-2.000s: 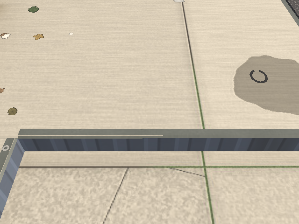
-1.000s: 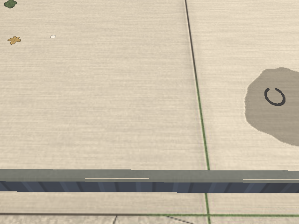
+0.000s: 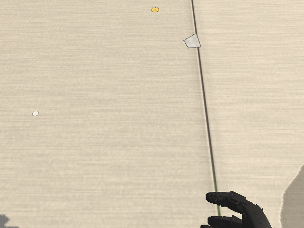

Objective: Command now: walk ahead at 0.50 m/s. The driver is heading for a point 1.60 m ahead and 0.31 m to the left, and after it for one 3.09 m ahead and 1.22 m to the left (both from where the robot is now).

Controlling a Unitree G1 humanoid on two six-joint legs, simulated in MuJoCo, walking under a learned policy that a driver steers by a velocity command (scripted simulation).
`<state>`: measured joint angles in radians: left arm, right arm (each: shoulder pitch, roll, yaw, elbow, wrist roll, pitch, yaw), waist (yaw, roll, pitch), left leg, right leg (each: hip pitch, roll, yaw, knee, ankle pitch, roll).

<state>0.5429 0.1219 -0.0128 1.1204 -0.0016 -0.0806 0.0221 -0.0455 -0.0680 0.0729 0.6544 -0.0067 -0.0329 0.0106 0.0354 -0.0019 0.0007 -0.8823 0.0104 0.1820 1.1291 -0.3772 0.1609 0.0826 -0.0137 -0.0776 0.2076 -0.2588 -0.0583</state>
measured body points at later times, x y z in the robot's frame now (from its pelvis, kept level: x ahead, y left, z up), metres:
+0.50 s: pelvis +0.29 +0.02 +0.11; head +0.32 +0.04 +0.56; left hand +0.49 +0.22 -0.01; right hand +0.22 -0.22 -0.03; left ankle +0.14 +0.07 -0.63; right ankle +0.45 -0.07 -0.60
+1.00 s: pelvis +0.56 +0.02 +0.11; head +0.59 +0.01 +0.56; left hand +0.50 +0.26 -0.03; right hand +0.75 -0.20 +0.00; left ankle +0.73 +0.16 -0.59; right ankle +0.45 -0.05 -0.63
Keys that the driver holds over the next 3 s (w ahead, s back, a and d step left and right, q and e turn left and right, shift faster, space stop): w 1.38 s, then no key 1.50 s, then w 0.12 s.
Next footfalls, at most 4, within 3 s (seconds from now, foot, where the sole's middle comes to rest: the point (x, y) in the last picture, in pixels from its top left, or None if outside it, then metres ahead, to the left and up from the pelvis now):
0.56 right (181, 210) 0.49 -0.05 -0.66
1.12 left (141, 140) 0.81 0.13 -0.67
1.64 right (175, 101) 1.05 -0.04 -0.66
1.98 left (134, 111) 0.98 0.17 -0.66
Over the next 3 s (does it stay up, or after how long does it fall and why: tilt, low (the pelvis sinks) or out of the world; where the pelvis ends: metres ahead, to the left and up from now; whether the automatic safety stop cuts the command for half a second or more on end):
stays up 0.99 0.07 0.11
